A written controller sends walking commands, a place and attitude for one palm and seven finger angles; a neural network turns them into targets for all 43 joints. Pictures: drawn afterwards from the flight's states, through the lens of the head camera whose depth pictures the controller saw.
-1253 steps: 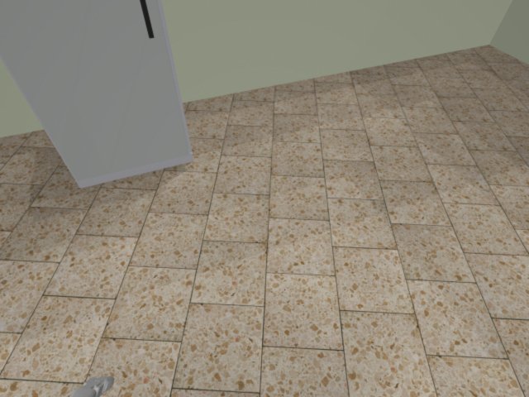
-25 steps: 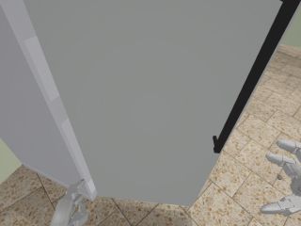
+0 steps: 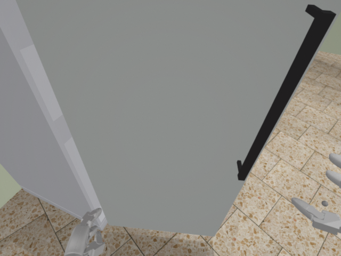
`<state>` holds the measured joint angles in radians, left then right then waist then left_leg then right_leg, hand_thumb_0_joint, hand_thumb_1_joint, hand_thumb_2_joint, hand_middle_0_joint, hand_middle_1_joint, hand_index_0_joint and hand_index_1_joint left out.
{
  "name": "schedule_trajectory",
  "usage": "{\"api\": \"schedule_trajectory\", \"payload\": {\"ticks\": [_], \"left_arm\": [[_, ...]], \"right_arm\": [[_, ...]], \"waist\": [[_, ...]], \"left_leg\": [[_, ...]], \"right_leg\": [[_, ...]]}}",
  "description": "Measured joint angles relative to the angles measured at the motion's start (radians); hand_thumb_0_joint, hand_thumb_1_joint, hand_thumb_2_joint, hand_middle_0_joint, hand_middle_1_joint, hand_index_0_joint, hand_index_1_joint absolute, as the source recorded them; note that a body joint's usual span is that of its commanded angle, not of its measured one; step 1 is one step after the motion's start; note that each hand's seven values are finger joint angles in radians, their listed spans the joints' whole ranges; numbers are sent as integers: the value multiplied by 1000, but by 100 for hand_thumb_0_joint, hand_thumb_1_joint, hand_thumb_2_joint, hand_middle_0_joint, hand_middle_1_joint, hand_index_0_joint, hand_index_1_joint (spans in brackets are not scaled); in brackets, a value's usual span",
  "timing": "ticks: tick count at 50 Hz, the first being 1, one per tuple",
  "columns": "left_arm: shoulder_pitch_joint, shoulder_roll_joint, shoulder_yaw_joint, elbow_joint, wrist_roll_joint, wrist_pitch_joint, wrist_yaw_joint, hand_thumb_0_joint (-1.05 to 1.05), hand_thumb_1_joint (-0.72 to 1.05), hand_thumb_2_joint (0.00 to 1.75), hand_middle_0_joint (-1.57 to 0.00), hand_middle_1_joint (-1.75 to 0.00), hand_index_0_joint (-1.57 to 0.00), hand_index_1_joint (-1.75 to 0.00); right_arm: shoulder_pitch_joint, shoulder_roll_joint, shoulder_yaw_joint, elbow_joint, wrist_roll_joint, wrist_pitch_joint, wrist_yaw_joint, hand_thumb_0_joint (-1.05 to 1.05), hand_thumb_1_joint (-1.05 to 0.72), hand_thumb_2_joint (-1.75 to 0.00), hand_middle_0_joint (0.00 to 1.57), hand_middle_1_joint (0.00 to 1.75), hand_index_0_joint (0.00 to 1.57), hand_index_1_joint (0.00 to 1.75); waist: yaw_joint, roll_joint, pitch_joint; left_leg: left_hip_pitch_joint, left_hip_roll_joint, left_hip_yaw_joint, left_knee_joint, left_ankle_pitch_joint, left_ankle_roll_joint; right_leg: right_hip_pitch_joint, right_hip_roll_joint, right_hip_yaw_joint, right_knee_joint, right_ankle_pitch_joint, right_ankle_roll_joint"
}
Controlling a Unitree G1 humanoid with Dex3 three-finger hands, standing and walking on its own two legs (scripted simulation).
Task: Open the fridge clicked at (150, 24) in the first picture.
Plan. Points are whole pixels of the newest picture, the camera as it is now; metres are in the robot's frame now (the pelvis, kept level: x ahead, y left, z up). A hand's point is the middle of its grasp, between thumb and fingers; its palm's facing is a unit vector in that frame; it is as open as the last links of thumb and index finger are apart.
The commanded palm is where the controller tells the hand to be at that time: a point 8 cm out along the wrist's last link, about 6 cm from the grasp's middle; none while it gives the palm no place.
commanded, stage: draw the hand back to the body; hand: right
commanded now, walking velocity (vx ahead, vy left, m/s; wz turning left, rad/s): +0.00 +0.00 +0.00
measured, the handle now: (267, 116) +0.36 -0.22 +0.18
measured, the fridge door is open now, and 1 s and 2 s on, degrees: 72 72 72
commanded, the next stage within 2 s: step back with the hand held close in 0.66 s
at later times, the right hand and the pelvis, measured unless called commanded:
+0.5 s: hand (331, 190) +0.19 -0.28 +0.16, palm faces +0.48 +0.80 -0.36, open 7.6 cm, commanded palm +0.14 -0.31 +0.18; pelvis +0.00 +0.00 +0.01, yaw +1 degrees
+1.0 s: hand (330, 195) +0.18 -0.27 +0.16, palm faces +0.42 +0.80 -0.42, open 7.4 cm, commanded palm +0.12 -0.31 +0.18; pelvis -0.02 -0.01 +0.01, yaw +0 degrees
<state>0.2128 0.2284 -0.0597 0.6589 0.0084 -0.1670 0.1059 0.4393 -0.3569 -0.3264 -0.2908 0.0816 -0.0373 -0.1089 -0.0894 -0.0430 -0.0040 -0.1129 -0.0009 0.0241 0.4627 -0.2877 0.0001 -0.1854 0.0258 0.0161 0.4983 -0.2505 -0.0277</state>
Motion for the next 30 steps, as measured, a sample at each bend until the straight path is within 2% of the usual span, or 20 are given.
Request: {"api": "schedule_trajectory", "payload": {"ticks": [19,30], "left_arm": [[-24,-1,19,-11,7,46,-27,2,91,90,-20,-30,-21,-30],[-14,-4,19,-3,8,55,-26,2,91,90,-20,-30,-21,-30]], "right_arm": [[-22,-7,-32,-67,-4,-8,10,0,-74,-83,22,39,22,39],[-16,3,-25,-60,-5,-7,12,1,-87,-89,21,32,21,31]], "waist": [[1,4,6],[1,1,14]], "left_leg": [[66,4,-16,-79,32,-7],[77,0,-13,-96,48,-4]], "right_leg": [[69,3,-15,-73,23,-5],[78,-1,-12,-88,39,-3]]}}
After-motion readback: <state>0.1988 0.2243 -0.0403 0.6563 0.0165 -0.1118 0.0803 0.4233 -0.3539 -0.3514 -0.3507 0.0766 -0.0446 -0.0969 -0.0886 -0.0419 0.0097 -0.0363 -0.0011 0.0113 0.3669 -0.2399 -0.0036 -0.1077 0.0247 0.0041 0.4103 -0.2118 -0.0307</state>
